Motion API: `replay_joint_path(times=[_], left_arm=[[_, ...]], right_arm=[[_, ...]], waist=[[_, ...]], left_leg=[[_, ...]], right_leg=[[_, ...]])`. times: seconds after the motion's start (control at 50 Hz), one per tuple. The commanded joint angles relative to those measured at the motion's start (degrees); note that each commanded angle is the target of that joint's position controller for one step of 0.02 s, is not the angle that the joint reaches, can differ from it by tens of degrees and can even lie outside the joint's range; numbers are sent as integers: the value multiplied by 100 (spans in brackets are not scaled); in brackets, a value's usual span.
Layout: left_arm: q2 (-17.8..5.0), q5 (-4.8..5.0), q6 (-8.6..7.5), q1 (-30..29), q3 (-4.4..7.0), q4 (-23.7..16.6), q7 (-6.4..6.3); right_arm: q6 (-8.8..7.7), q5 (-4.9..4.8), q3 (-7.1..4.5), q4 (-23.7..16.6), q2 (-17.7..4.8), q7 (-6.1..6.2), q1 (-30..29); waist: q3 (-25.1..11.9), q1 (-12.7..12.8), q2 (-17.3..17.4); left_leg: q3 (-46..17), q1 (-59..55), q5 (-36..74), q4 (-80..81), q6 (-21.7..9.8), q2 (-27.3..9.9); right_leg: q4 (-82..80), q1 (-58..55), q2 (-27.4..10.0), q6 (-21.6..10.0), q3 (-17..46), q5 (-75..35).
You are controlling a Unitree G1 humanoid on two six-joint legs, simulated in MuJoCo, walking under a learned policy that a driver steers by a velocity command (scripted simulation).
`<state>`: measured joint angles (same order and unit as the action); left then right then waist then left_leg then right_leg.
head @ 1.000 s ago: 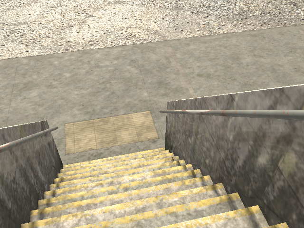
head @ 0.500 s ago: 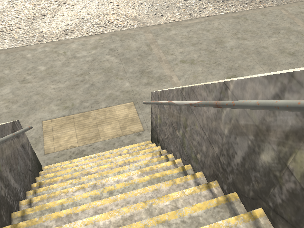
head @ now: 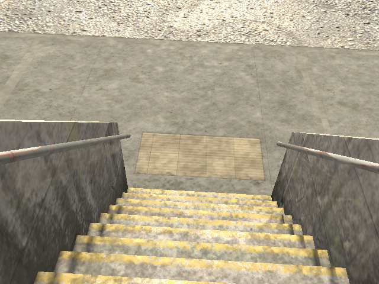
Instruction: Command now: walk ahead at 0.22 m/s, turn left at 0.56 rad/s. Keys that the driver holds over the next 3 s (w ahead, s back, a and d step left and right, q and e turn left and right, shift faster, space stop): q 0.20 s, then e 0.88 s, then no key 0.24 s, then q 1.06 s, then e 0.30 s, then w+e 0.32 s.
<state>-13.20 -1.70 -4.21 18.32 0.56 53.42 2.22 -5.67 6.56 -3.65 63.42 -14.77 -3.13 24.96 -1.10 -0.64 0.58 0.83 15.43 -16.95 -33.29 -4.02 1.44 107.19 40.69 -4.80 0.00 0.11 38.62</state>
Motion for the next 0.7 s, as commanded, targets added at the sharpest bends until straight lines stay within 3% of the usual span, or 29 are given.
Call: replay_joint_path(times=[0.02, 0.04, 0.06, 0.08, 0.1, 0.12, 0.14, 0.16, 0.18, 0.22, 0.26, 0.28, 0.3, 0.34, 0.36, 0.38, 0.4, 0.42, 0.44, 0.46, 0.48, 0.5, 0.52, 0.54, 0.56, 0.6, 0.64, 0.66, 0.7], left_arm=[[99, -237, -56, 764, -53, -32, -141], [70, -225, 50, 516, 32, -33, -35], [195, -261, 52, 469, -63, 11, 164], [41, -246, 18, 633, -34, -1, 236], [-98, -404, 15, 178, -32, -274, 231], [-211, -510, 27, -410, -29, -455, 212], [-204, -465, 80, -870, -59, -608, 181], [-157, -432, 68, -821, -144, -441, 264], [1, -399, 73, -1213, -222, -593, 221], [-32, -308, 162, -826, -210, -765, 130], [-165, -423, 252, -277, -163, -624, 181], [-264, -317, 294, -653, -136, -731, 186], [-201, -269, 266, -702, -134, -688, 197], [-215, -100, 211, 318, -7, -269, 207], [-550, 632, 137, 1032, 172, 180, -96], [-890, 526, 101, 1977, 257, 525, -153], [-1534, -74, 139, 2266, 444, 267, 306], [-1458, -212, 121, 1497, 482, 55, 492], [-1722, -420, 164, 768, 615, -158, 404], [-1013, -564, 155, 1026, 328, 10, 357], [-806, -357, 55, 1234, 217, 84, 350], [-769, -256, -22, 1188, 212, 101, 299], [-758, -306, -63, 1303, 204, 97, 223], [-264, -348, -141, 1262, 47, -8, 23], [-324, -325, -202, 1429, -5, 56, -104], [-609, -323, -220, 1796, 28, 36, -274], [-603, -354, -274, 2146, 11, 34, -367], [-424, -267, -284, 2073, -57, -62, -461], [-373, -134, -247, 1954, -88, -45, -507]], right_arm=[[-14, -185, 383, -172, 569, 41, 819], [-87, -262, 417, -298, 302, 48, 573], [-168, -146, 407, -284, 16, 26, 469], [-227, -92, 340, -434, -328, 11, 383], [-294, -182, 419, -186, -55, 161, 923], [-326, -209, 465, -2, 74, 271, 1346], [-311, -166, 504, 306, 277, 362, 1990], [-217, -231, 545, 183, 456, 466, 2037], [-136, -151, 564, -94, 401, 483, 1566], [8, -52, 450, -620, -72, 379, 493], [36, -127, 519, -746, 104, 297, 546], [61, -285, 540, -609, 215, 336, 960], [151, -347, 527, -447, 59, 290, 1162], [316, -457, 539, -411, -135, 107, 894], [504, -635, 179, -621, -494, 526, 837], [560, -720, 153, -644, -232, 640, 961], [446, -454, 587, -512, 732, -130, 2048], [483, -468, 343, -1039, 133, -243, 1205], [427, -385, 385, -1568, 107, -103, 406], [447, -637, 412, -1437, 119, -36, 64], [385, -625, 453, -1469, 280, 74, 790], [404, -552, 554, -1676, 338, 187, 747], [415, -475, 662, -1914, 387, 264, 115], [461, -255, 691, -1764, 347, 264, 276], [501, -250, 670, -1781, 380, 247, 336], [519, -323, 717, -2310, 359, 231, -327], [594, -356, 717, -2490, 214, 173, -681], [639, -233, 742, -2557, 284, 112, -882], [703, -196, 798, -2623, 575, 41, -1153]], waist=[[1060, 262, -465], [1025, 376, 412], [689, 424, 862], [533, 496, 621], [421, 142, 335], [437, -166, 507], [422, -447, 257], [327, -651, -262], [303, -577, 108], [450, -78, 505], [558, 50, 290], [791, -295, 152], [780, -429, 241], [401, -6, 132], [-109, -235, 193], [-836, -89, -284], [-1647, 153, -2606], [-1198, 315, -941], [-808, 264, -558], [-549, 286, 578], [-396, -284, -573], [-52, -483, -982], [-65, -266, -653], [-232, -45, -1], [-62, -21, -348], [-115, 191, -765], [-34, 494, -438], [-34, 573, -176], [304, 394, -639]], left_leg=[[-1106, 1235, 4005, 358, -1236, -1752], [-771, 2448, 3617, 354, -1059, -1164], [-749, 2909, 3491, 63, -878, -855], [-884, 3266, 3469, -342, -841, -830], [-1262, 2211, 2708, -471, -850, -749], [-1793, 1414, 2133, -888, -927, -884], [-2400, 369, 1958, -1453, -1084, -1107], [-2456, 312, 878, -1864, -1023, -937], [-2109, 1522, 15, -1864, -990, -516], [-2088, 3433, -742, -1378, -1088, -476], [-2383, 3143, -849, -1993, -952, -509], [-2850, 1960, -520, -2066, -987, -698], [-3131, 1633, -209, -2281, -1041, -754], [-2529, 2211, 476, -3272, -786, -454], [-891, 1337, 225, -4879, -736, 146], [-402, 2815, -1987, -6793, -399, 527], [-475, 4963, -4128, -8827, 407, 886], [-212, 5435, -3637, -8907, 515, 606], [-392, 5812, -2926, -8974, 571, 297], [-468, 5652, -2225, -8496, 454, 49], [-464, 4717, -1532, -8658, 413, -215], [-482, 4785, -1395, -8705, 558, -301], [-293, 5130, -1434, -8695, 614, -309], [-409, 5233, 294, -7673, 759, -481], [-162, 4965, 801, -7499, 814, -507], [-56, 5390, 591, -7669, 909, -553], [-395, 6026, 1096, -7088, 1065, -623], [-430, 5722, 1842, -5492, 1085, -779], [38, 4218, 1771, -4197, 968, -680]], right_leg=[[-3657, 931, -522, -164, 379, -3761], [-3703, -358, -153, -120, -157, -4452], [-3035, -1003, 25, -65, -286, -5099], [-2779, -1314, 219, 25, -407, -4976], [-3629, -252, 48, 69, 147, -5437], [-4072, 601, -33, 118, 412, -5354], [-4470, 1774, -63, 240, 598, -5251], [-6203, 1636, -94, 265, 830, -6836], [-6840, 249, 112, 206, 502, -7259], [-6523, -1846, 419, 121, 19, -6599], [-7254, -2181, 173, 28, 141, -6259], [-8922, -1455, -124, -41, 453, -6052], [-9507, -1693, -153, -51, 386, -5960], [-10358, -3726, -49, -104, -277, -6327], [-10318, -4078, -405, -114, -292, -7982], [-8969, -5879, -1093, -327, 340, -11062], [-7436, -7765, -1440, -1675, 244, -9701], [-7831, -6754, -1624, -1935, 1269, -8754], [-8307, -5936, -2089, -2281, 2182, -7293], [-8226, -5132, -1534, -1643, 1128, -6913], [-8081, -3633, -1779, -2110, 1538, -8569], [-8376, -2941, -1930, -2474, 1975, -8799], [-8410, -2950, -1600, -2260, 1728, -8117], [-8168, -2844, -921, -1755, 1327, -6153], [-8022, -2289, -480, -1663, 1268, -6054], [-8021, -2282, -621, -1791, 1954, -5598], [-7947, -2619, -857, -1893, 2488, -4621], [-8181, -2348, -765, -1812, 2481, -3479], [-8781, -1031, -305, -1478, 2365, -1822]])
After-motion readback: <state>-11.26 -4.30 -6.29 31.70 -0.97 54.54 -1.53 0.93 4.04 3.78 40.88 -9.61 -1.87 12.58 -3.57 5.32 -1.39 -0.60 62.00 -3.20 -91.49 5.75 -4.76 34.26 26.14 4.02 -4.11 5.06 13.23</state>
